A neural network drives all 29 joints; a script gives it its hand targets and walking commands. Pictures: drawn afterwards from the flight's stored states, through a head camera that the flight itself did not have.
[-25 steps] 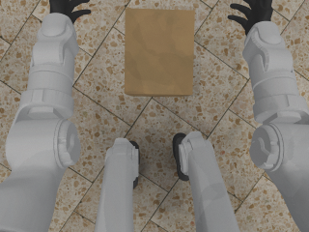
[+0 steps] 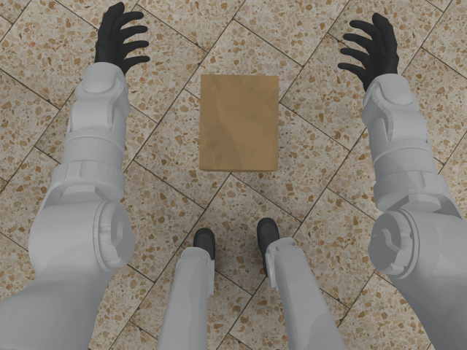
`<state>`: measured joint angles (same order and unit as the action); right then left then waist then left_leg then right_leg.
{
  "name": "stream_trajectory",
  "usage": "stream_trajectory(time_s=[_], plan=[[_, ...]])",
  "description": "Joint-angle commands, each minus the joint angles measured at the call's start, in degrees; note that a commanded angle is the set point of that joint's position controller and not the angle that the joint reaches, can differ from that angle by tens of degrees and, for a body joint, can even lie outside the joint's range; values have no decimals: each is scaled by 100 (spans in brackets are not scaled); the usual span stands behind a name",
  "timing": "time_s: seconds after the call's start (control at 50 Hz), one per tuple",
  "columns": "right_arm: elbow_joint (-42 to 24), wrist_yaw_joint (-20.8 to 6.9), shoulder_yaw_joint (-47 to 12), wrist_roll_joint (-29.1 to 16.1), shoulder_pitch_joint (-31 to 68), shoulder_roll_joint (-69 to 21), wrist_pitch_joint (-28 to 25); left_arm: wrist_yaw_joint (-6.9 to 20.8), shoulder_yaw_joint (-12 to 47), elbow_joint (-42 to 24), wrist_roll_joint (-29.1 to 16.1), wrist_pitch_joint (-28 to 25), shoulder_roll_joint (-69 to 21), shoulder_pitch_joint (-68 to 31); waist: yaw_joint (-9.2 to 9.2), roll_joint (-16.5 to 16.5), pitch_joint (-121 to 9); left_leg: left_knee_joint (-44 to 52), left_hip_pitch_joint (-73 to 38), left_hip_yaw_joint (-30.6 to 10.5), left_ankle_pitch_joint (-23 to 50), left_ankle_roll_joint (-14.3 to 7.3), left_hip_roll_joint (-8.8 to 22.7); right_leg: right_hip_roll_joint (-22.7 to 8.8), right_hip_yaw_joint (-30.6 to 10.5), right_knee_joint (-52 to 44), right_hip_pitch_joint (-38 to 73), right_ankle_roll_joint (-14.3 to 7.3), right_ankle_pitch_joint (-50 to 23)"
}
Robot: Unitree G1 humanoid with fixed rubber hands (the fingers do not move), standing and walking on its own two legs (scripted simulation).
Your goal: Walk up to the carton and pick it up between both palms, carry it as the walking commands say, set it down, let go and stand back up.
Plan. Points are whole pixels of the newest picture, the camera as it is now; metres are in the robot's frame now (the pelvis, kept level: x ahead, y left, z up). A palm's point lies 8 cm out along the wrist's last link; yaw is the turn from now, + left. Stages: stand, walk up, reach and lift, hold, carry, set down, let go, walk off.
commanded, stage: set down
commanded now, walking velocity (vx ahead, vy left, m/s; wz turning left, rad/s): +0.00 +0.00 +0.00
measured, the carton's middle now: (237, 129) +0.51 -0.03 -0.55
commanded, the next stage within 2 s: let go in 0.04 s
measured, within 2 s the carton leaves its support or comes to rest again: neither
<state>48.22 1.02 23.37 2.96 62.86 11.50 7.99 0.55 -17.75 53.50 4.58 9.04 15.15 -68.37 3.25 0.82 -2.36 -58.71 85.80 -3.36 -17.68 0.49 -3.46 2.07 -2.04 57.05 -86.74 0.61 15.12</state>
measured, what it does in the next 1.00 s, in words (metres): rises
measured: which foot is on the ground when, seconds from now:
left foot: down 0.00-1.00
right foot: down 0.00-1.00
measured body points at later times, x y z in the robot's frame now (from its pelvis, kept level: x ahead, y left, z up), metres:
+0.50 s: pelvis +0.05 -0.01 +0.06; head +0.27 -0.01 +0.45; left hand +0.42 +0.19 -0.05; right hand +0.40 -0.24 -0.04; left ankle +0.06 +0.11 -0.63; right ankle +0.07 -0.12 -0.63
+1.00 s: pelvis +0.08 +0.00 +0.11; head +0.12 +0.01 +0.56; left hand +0.26 +0.24 +0.03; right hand +0.25 -0.23 +0.03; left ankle +0.06 +0.11 -0.63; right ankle +0.07 -0.12 -0.63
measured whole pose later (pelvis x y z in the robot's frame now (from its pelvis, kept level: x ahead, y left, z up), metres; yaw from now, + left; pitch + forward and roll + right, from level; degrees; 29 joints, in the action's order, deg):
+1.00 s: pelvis +0.08 +0.00 +0.11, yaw +0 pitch +2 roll -1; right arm 24.5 -3.9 2.2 0.0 -13.9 11.6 2.7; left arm 3.1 -3.3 26.1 -0.1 2.5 12.0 12.0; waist 0.5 0.2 2.5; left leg -26.0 11.5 -3.6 -15.9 -0.8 -1.9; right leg 1.7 -2.8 24.7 -12.6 -0.1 13.6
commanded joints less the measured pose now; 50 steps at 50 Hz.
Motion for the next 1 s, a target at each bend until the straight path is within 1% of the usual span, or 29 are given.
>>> stream_trajectory(time_s=[0.0,0.06,0.12,0.18,0.22,0.26,0.32,0.36,0.4,0.48,0.56,0.66,0.78,0.88,0.92,0.98], plan=[[-408,-51,157,250,1011,381,-160,36,-196,-374,225,-156,360,-1135,95,155,-4689,647,-2505,259,1244,195,-79,106,409,-419,3079,250,-1617],[-461,-53,252,436,844,345,-201,26,-337,-453,407,-205,355,-952,74,167,-4829,666,-2636,258,1448,209,-79,108,401,-452,3330,247,-1841],[-755,-87,176,527,506,463,-221,-77,-346,-800,501,-223,292,-595,33,201,-5555,657,-3158,247,2042,219,-83,153,393,-427,3886,220,-2345],[-1224,-186,-47,512,-5,658,-216,-242,-173,-1359,455,-186,168,-39,42,223,-6394,653,-3886,223,2878,214,-73,205,396,-395,4457,199,-3008],[-1548,-292,-282,470,-691,738,-195,-372,-9,-1849,433,-154,35,690,38,222,-6830,716,-4466,198,3503,222,-75,228,380,-451,4863,174,-3460],[-1895,-352,-508,365,-1454,728,-173,-382,188,-2377,368,-129,20,1406,51,106,-6878,834,-4608,180,3736,204,-110,197,298,-550,5241,126,-3852],[-2221,-459,-775,143,-2097,674,-203,-324,448,-2780,171,-168,-80,2163,30,-71,-6309,1122,-4373,203,3359,151,-106,104,152,-762,5656,65,-3934],[-2266,-521,-877,19,-2569,622,-255,-277,551,-2865,89,-250,-133,2620,19,-56,-5829,1346,-4286,239,2984,136,-83,56,81,-942,5889,55,-3800],[-2190,-564,-994,-91,-3016,532,-311,-229,611,-2823,37,-340,-142,3042,-21,-39,-5220,1582,-4208,271,2562,124,-48,10,25,-1150,6063,51,-3541],[-1982,-576,-1176,-187,-3912,418,-459,-134,638,-2525,11,-522,-150,4004,-124,-83,-3956,2049,-4244,314,1723,112,18,-67,-33,-1597,6365,69,-2834],[-1944,-538,-1345,-201,-4848,397,-656,-33,706,-2360,-41,-704,-187,5005,-163,-153,-2949,2417,-4804,269,1289,107,82,-110,-21,-2018,6507,105,-2190],[-2292,-491,-1572,-275,-5808,398,-822,35,947,-2602,-194,-885,-137,5915,-141,-141,-2179,2756,-5850,213,1196,77,115,-101,34,-2469,6957,114,-1831],[-2692,-449,-1817,-313,-6786,470,-871,111,1128,-2981,-357,-968,30,6989,-278,-86,-1329,3237,-6810,174,1489,65,135,-31,82,-2949,7576,100,-1835],[-2871,-455,-1932,-306,-7381,494,-769,208,1291,-3191,-451,-889,66,7615,-278,62,-679,3561,-7333,131,1776,61,193,47,149,-3268,8018,31,-1742],[-2921,-473,-1959,-312,-7450,538,-687,244,1350,-3264,-480,-811,75,7757,-279,88,-383,3664,-7420,113,1661,74,214,54,174,-3356,8109,4,-1550],[-2978,-511,-1957,-284,-7449,599,-504,293,1385,-3357,-485,-628,104,7886,-272,97,83,3820,-7473,124,1252,81,233,48,198,-3446,8233,-34,-1158]])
